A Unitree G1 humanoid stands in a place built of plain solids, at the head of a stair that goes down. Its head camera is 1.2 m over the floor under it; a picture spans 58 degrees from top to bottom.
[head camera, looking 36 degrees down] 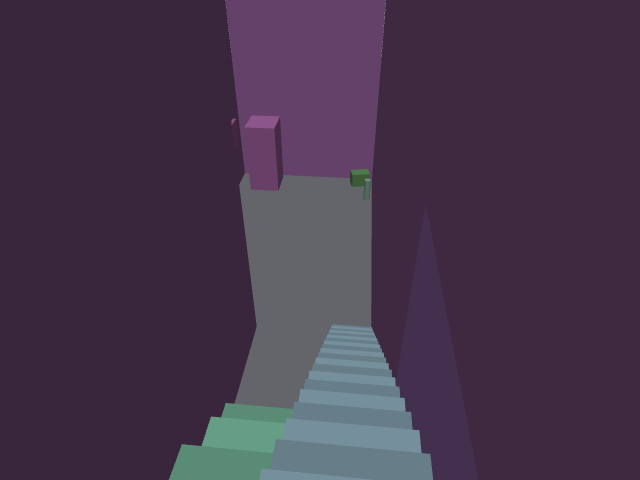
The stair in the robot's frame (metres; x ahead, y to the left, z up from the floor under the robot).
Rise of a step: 0.20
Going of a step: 0.22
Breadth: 0.65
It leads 6 degrees to the right of straight ahead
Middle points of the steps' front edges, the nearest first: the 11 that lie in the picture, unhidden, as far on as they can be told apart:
0.96 -0.13 -0.58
1.18 -0.16 -0.77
1.40 -0.18 -0.97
1.62 -0.20 -1.16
1.84 -0.22 -1.36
2.06 -0.24 -1.55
2.28 -0.26 -1.75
2.50 -0.29 -1.94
2.72 -0.31 -2.14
2.94 -0.33 -2.33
3.15 -0.35 -2.53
